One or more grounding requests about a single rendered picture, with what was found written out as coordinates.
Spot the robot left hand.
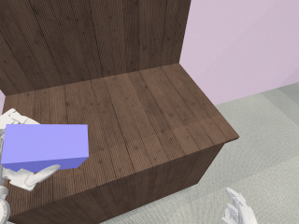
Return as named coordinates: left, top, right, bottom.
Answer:
left=0, top=108, right=61, bottom=191

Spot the table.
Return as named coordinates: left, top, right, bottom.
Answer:
left=0, top=0, right=239, bottom=224

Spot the robot left forearm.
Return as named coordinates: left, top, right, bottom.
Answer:
left=0, top=186, right=10, bottom=224

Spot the robot right hand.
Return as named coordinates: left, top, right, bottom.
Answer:
left=221, top=188, right=258, bottom=224

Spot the sponge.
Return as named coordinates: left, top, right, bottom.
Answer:
left=1, top=124, right=89, bottom=173

